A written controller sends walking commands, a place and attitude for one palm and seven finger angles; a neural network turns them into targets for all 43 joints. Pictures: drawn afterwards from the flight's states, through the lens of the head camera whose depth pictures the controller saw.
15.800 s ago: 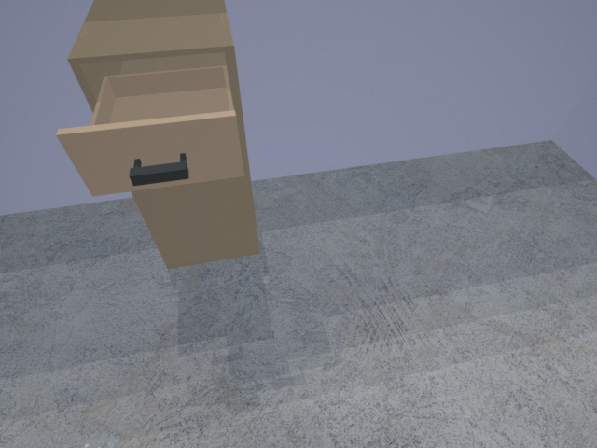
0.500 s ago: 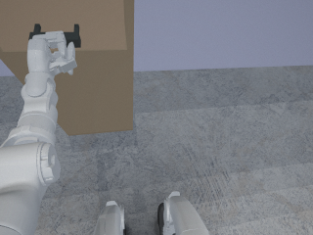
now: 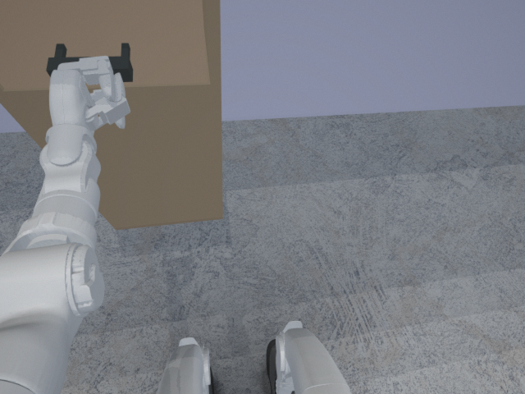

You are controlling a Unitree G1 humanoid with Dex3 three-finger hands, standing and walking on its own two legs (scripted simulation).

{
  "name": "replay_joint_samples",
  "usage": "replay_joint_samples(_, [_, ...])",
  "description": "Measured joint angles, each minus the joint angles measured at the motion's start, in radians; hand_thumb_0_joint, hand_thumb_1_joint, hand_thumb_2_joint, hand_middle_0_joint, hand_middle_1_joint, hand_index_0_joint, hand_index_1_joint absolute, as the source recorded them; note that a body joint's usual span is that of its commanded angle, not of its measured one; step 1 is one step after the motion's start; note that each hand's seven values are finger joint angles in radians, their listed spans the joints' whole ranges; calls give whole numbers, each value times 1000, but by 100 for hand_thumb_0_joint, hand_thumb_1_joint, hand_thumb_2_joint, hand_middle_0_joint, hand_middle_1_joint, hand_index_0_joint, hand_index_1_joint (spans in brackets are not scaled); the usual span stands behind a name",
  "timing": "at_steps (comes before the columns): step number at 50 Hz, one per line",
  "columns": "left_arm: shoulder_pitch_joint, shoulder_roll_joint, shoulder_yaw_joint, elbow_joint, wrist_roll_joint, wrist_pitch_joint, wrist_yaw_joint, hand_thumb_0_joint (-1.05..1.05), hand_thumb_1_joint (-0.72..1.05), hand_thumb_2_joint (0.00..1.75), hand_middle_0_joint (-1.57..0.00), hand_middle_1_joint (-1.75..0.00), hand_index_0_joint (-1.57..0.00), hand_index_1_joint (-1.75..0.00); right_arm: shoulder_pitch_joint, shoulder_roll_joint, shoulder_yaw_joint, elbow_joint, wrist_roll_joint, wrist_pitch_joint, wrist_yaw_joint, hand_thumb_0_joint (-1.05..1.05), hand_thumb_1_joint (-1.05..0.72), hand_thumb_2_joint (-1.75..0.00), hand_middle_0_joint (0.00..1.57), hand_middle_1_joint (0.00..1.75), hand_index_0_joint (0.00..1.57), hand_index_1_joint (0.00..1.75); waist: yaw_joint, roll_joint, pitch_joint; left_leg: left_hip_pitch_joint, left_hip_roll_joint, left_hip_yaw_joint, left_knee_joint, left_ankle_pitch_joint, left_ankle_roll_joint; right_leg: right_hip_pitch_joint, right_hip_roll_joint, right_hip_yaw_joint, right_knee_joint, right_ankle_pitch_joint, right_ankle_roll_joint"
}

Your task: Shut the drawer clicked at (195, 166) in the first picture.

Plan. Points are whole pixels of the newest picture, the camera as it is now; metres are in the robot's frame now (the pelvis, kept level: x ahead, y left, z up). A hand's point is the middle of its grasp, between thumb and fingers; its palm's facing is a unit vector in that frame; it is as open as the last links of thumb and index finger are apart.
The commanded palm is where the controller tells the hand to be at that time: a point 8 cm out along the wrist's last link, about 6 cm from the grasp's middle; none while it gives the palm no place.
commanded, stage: pull the fist back off the drawer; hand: left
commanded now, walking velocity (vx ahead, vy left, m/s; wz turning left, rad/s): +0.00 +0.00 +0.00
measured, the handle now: (93, 59) +0.60 +0.20 +0.08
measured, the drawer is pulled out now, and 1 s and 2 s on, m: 0.00 0.00 0.00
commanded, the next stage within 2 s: draw the hand back to the body in 0.24 s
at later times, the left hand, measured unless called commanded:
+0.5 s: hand (117, 106) +0.50 +0.16 +0.09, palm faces +0.05 -1.00 -0.05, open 3.2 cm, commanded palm +0.44 +0.21 +0.11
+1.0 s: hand (37, 168) +0.36 +0.19 +0.17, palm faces +0.17 -0.96 -0.23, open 3.2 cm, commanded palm +0.32 +0.24 +0.18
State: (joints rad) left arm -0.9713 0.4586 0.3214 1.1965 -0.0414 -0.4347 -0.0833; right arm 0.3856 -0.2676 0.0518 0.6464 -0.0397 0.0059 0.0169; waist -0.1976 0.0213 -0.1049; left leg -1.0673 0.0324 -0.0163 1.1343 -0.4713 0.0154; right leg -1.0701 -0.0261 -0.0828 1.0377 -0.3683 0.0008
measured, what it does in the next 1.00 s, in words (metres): rises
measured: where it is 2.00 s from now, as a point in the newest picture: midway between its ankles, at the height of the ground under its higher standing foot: outside the picture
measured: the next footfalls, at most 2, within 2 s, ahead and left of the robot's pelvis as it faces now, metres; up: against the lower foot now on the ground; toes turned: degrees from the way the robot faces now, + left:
none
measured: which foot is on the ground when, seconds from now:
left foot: down 0.00-1.00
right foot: down 0.00-1.00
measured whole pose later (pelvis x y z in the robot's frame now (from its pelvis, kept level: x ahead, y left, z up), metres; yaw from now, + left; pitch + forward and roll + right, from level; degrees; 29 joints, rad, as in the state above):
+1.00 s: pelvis +0.07 -0.01 +0.08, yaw +1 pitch +4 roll -1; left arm 0.07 0.29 0.13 0.04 -0.10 -0.08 0.02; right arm 0.19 -0.24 0.03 0.53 0.04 -0.02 -0.07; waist 0.01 0.04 -0.06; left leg -0.31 0.02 0.01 0.63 -0.39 0.00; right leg -0.35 -0.02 -0.06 0.62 -0.33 0.00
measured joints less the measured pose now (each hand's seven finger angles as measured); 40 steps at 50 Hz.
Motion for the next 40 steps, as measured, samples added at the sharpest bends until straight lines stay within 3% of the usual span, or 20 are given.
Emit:
replay_joint_samples(11, [166, -95, -1, -150, -30, -9, 23, -1, 83, 91, -140, -160, -140, -160, -16, 12, -21, -32, 13, 45, 12, 0, -91, -90, 20, 30, 21, 30, 35, 2, -11, 105, 10, 30, -59, -21, -2, 82, 13, 29, -39, -20, 2])
replay_joint_samples(19, [246, -122, 2, -218, -33, -17, 18, 1, 86, 90, -140, -160, -140, -160, -44, 19, -33, -46, 21, 58, 7, 0, -91, -90, 20, 30, 21, 30, 54, -1, -16, 159, 13, 37, -89, -39, -8, 125, 17, 35, -53, -44, -1])
replay_joint_samples(23, [380, -142, 3, -395, -68, 17, 1, 2, 87, 90, -140, -160, -140, -160, -50, 22, -46, -64, 36, 69, 7, 1, -91, -90, 20, 30, 21, 30, 71, 6, -17, 218, 20, 47, -131, -41, -11, 176, 26, 45, -89, -44, -2])
replay_joint_samples(29, [624, -178, -55, -655, -139, 98, -28, 1, 89, 90, -140, -160, -140, -160, -43, 27, -49, -85, 71, 57, -5, 1, -91, -90, 20, 30, 21, 30, 115, 15, -16, 370, 19, 49, -251, -14, -14, 326, 29, 45, -201, -24, -2])
replay_joint_samples(40, [846, -205, -123, -908, -178, 191, -59, 1, 90, 90, -140, -160, -140, -160, -132, 11, -44, -88, 85, -14, -39, 1, -91, -90, 20, 30, 21, 30, 165, 23, -2, 540, 1, 17, -341, 13, -18, 513, 14, 12, -290, -13, -3])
